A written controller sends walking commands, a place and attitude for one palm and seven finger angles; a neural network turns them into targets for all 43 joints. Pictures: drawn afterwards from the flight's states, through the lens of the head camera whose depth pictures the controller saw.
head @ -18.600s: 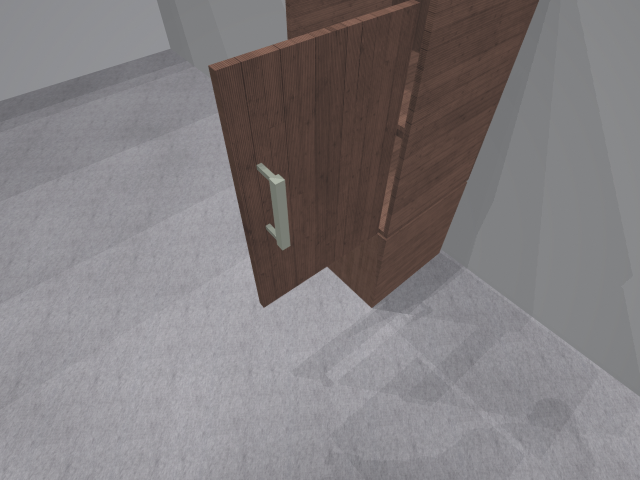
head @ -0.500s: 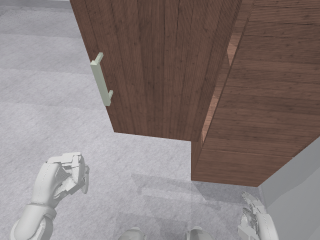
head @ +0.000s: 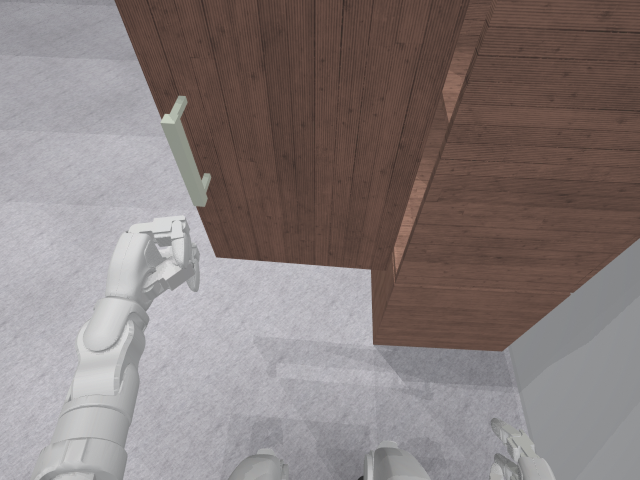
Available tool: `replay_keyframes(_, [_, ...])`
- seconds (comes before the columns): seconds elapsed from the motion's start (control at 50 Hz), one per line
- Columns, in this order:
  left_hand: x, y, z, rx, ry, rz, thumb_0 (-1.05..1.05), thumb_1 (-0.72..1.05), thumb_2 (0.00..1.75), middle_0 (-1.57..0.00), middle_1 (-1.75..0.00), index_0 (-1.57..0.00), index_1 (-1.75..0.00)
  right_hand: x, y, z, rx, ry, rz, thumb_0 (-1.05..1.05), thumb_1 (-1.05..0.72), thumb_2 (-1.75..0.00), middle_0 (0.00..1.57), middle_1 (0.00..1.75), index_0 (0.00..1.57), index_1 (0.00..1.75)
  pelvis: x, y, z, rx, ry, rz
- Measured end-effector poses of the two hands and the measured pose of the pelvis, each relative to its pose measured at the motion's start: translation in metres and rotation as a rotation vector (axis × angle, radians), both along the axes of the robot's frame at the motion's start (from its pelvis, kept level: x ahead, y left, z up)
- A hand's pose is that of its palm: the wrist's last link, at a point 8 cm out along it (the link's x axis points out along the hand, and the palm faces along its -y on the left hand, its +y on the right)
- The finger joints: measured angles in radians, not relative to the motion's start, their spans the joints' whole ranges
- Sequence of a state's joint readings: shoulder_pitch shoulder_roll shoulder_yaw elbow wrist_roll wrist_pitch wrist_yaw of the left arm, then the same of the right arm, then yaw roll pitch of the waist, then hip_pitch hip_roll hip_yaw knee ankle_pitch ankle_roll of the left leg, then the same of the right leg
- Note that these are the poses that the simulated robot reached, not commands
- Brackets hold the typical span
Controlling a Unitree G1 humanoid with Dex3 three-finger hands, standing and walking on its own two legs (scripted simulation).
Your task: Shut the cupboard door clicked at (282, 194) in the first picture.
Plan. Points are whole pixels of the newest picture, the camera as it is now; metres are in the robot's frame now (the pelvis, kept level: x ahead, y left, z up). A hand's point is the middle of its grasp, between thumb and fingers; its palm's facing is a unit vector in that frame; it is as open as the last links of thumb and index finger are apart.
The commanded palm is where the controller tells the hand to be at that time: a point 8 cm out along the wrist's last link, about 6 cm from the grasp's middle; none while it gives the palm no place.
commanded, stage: bring the fist close to the handle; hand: left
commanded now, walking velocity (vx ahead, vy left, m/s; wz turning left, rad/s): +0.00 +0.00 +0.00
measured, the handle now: (191, 155) +0.55 +0.21 +0.06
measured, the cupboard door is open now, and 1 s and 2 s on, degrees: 88 88 77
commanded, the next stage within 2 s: push the door shut along its arc in 0.76 s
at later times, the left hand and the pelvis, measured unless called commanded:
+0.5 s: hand (205, 202) +0.45 +0.17 +0.06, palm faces -0.06 -1.00 -0.01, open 3.1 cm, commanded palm +0.42 +0.23 +0.06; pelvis +0.00 +0.00 +0.00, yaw -2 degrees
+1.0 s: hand (204, 202) +0.46 +0.17 +0.06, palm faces -0.10 -0.99 -0.01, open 3.1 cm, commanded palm +0.45 +0.22 +0.06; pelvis +0.00 +0.01 +0.00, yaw -1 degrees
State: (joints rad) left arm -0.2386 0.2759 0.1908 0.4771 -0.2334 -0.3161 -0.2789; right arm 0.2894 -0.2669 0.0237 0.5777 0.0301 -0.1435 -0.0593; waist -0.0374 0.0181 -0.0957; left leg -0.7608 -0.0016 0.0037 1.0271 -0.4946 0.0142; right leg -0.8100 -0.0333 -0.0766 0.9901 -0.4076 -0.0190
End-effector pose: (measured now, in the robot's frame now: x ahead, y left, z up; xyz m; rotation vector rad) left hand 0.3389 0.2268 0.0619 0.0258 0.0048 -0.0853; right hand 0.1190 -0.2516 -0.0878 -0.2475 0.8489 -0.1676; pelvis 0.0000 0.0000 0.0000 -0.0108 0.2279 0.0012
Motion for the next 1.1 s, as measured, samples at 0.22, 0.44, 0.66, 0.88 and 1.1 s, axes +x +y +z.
replay_keyframes(0.22, [0.056, -0.003, 0.0, 0.0, 0.015, 0.018, 0.01, 0.9, 0.9, -1.3, -1.5, -1.3, -1.5, -0.026, -0.003, -0.011, 0.004, 0.121, -0.053, 0.01, -0.91, -0.9, 0.2, 0.3, 0.2, 0.3, 0.002, 0.0, -0.001, 0.003, 0.037, -0.013])
replay_keyframes(0.44, [0.094, -0.001, 0.003, -0.015, 0.02, 0.024, 0.01, 0.9, 0.9, -1.3, -1.5, -1.3, -1.5, -0.063, -0.01, -0.019, -0.002, 0.253, -0.109, 0.01, -0.91, -0.9, 0.2, 0.3, 0.2, 0.3, 0.003, 0.0, -0.003, 0.0, 0.073, -0.022])
replay_keyframes(0.66, [0.091, 0.003, -0.005, -0.02, 0.024, 0.029, 0.01, 0.9, 0.9, -1.3, -1.5, -1.3, -1.5, -0.082, -0.011, -0.017, -0.002, 0.314, -0.146, 0.01, -0.91, -0.9, 0.2, 0.3, 0.2, 0.3, 0.005, 0.002, -0.001, 0.0, 0.081, -0.034])
replay_keyframes(0.88, [0.095, 0.01, -0.003, -0.022, 0.015, 0.014, 0.01, 0.9, 0.9, -1.3, -1.5, -1.3, -1.5, -0.065, -0.008, -0.015, -0.017, 0.282, -0.121, 0.01, -0.91, -0.9, 0.2, 0.3, 0.2, 0.3, 0.004, 0.005, -0.002, -0.01, 0.083, -0.022])
replay_keyframes(1.1, [0.118, -0.007, -0.002, -0.009, 0.032, -0.044, 0.01, 0.9, 0.9, -1.3, -1.5, -1.3, -1.5, -0.059, -0.003, -0.019, -0.016, 0.273, -0.11, 0.01, -0.91, -0.9, 0.2, 0.3, 0.2, 0.3, 0.002, 0.008, -0.007, -0.014, 0.099, -0.017])
